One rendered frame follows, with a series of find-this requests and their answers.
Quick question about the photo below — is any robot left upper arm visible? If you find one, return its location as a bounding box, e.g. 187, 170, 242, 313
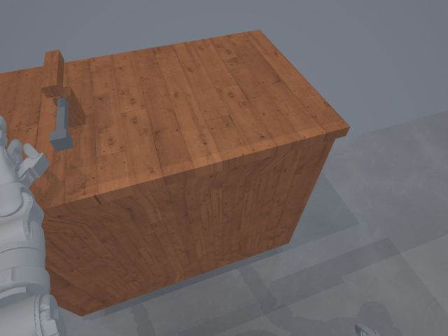
0, 293, 67, 336

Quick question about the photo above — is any tap lever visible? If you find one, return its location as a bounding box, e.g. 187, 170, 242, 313
49, 97, 73, 151

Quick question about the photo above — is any left robot forearm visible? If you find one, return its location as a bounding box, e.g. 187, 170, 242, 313
0, 183, 50, 308

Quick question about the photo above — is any counter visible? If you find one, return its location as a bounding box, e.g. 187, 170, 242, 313
0, 30, 350, 316

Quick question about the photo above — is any robot left hand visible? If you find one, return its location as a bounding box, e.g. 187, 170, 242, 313
0, 116, 50, 188

